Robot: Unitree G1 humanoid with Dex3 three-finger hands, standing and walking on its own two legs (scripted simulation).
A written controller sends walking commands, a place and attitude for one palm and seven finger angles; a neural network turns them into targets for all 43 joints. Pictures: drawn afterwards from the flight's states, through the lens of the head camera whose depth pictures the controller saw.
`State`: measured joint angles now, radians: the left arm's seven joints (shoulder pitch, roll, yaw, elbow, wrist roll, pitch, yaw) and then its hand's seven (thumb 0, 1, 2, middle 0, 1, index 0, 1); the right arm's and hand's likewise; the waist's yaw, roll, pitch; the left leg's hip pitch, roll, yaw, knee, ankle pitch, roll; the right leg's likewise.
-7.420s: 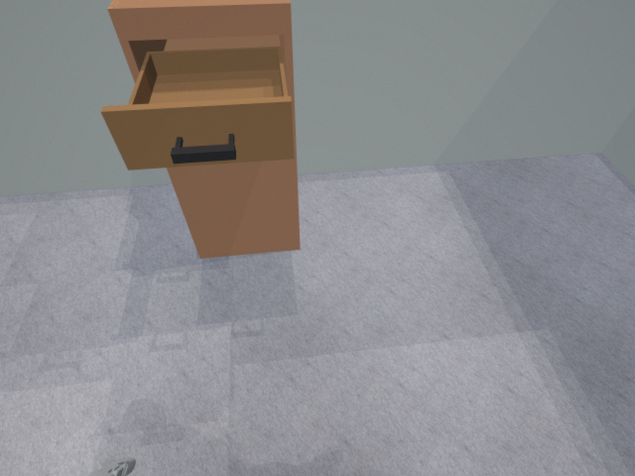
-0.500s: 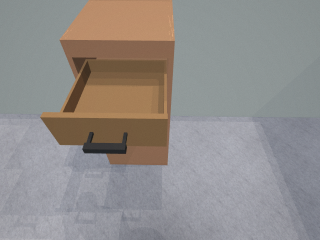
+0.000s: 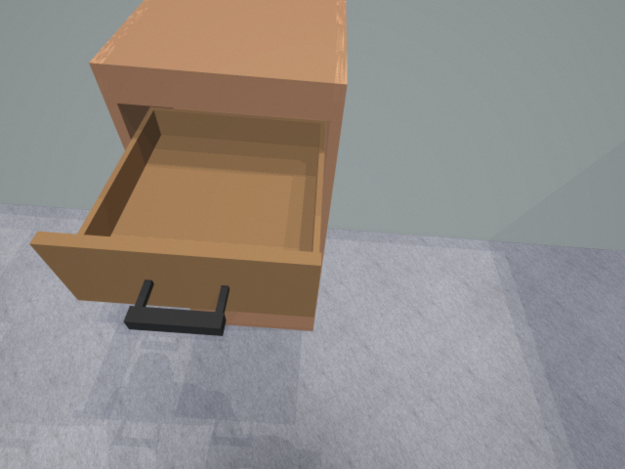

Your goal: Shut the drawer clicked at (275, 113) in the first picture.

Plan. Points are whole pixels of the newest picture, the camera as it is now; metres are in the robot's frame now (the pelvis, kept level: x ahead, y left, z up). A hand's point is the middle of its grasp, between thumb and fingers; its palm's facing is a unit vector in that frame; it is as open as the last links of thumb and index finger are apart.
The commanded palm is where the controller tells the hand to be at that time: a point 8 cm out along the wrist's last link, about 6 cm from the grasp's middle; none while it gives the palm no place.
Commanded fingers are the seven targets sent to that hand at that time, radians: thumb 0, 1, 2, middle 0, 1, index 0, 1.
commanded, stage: come to a stop and stand still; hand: left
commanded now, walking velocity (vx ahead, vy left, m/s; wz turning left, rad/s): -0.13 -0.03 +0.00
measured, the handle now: (181, 305) +0.30 +0.20 +0.02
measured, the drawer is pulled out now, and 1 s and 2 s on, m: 0.30 0.30 0.29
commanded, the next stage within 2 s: look again from close up in 0.82 s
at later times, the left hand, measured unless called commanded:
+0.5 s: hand out of the picture +0.05 +0.14 -0.15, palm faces +0.02 -0.97 -0.24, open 7.3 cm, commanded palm none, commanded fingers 0.00 0.90 0.90 -0.20 -0.30 -0.20 -0.30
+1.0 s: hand out of the picture -0.01 +0.10 -0.16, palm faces +0.05 -0.99 -0.15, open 7.3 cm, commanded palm none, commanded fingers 0.00 0.90 0.90 -0.20 -0.30 -0.20 -0.30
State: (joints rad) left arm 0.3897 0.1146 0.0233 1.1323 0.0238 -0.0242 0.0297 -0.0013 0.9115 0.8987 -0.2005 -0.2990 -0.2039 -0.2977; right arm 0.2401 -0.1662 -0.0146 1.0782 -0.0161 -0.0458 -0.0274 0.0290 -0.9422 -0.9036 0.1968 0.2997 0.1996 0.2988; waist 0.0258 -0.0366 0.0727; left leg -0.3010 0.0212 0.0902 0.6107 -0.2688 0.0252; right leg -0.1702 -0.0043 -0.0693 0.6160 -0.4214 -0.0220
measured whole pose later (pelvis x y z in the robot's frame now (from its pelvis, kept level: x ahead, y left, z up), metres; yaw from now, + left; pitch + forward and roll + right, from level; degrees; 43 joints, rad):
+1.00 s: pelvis +0.02 -0.04 +0.02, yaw +0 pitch +0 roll -1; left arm 0.35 0.07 -0.01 1.11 0.02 -0.04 0.05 0.00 0.91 0.90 -0.20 -0.30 -0.20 -0.30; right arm 0.27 -0.15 0.00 1.11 -0.01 0.02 -0.03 0.02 -0.92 -0.90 0.20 0.30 0.20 0.30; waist 0.01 0.02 0.05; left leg -0.27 0.06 0.03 0.62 -0.31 -0.01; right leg -0.15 0.07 -0.08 0.41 -0.26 -0.07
